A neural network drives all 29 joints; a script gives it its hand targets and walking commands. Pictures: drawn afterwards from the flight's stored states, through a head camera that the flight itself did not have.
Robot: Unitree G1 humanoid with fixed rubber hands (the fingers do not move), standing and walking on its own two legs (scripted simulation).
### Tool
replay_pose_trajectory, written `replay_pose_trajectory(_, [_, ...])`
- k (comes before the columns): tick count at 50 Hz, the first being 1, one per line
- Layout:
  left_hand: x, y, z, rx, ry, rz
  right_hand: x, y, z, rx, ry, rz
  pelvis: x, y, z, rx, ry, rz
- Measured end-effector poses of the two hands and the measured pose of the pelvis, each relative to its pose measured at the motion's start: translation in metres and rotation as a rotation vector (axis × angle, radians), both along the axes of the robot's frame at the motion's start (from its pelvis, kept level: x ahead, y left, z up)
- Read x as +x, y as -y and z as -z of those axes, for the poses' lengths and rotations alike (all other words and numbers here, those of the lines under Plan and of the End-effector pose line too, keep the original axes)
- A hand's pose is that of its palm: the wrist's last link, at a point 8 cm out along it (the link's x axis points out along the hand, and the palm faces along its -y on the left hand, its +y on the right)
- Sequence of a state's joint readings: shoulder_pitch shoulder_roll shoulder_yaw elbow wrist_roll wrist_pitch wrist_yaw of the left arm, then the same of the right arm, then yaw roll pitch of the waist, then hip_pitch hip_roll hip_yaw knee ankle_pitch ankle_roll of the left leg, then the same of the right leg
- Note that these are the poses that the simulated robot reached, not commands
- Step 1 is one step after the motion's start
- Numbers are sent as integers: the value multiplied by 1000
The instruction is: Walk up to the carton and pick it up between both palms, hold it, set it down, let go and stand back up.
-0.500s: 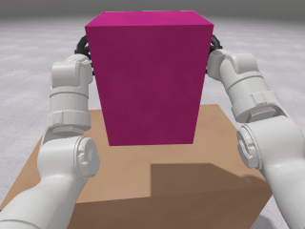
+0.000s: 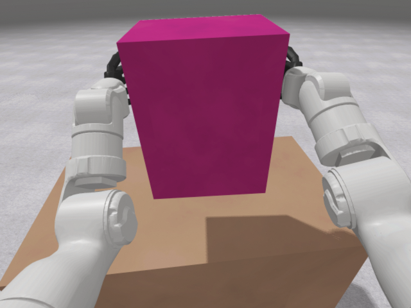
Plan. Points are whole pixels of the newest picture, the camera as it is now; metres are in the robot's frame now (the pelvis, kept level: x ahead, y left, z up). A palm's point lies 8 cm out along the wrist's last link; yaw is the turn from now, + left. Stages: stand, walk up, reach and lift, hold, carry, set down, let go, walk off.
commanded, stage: hold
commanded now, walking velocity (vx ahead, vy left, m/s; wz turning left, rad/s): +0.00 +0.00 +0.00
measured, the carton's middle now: (205, 110) +0.38 +0.00 +0.28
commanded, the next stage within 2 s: none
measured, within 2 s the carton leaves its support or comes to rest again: neither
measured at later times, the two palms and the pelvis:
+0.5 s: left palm (118, 96) +0.37 +0.16 +0.31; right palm (293, 82) +0.37 -0.15 +0.33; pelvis +0.00 +0.00 +0.00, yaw +1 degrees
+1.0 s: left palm (114, 95) +0.37 +0.16 +0.31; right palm (289, 86) +0.37 -0.15 +0.32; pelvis +0.00 +0.00 +0.00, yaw +1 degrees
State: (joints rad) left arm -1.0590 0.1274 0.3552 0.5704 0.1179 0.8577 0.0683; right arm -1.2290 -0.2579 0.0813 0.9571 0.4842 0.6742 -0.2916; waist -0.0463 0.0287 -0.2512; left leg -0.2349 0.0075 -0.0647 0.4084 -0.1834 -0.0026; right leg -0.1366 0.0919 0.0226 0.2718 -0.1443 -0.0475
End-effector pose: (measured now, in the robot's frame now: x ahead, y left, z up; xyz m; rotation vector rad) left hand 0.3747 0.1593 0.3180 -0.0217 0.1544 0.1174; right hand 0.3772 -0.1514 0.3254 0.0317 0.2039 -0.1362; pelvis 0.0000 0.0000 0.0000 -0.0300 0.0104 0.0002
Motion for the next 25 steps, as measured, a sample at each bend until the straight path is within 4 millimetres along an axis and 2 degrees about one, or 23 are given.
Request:
replay_pose_trajectory(6, [-2, -11, -9, -9, 10, -19, 3, -10, -7, -10, 8, -20, 3, 4, -1, 1, 9, -13])
replay_pose_trajectory(11, [-1, -15, -3, -4, 5, -11, 3, -15, -6, -26, -1, -18, 4, 6, -1, 0, 23, -29])
replay_pose_trajectory(19, [-1, -6, 12, 6, -1, 19, -4, -6, -1, -24, -8, 14, 3, 4, 0, -5, 30, -30])
replay_pose_trajectory(25, [-3, 2, 9, 5, 1, 22, -8, 2, -2, -2, -3, 24, -1, 0, 0, -3, 21, -12])
